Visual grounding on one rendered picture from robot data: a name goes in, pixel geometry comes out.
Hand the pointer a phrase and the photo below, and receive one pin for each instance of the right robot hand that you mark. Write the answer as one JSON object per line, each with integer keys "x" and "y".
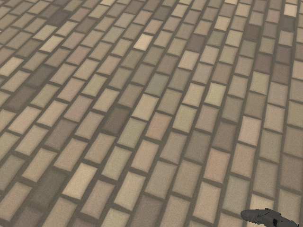
{"x": 267, "y": 217}

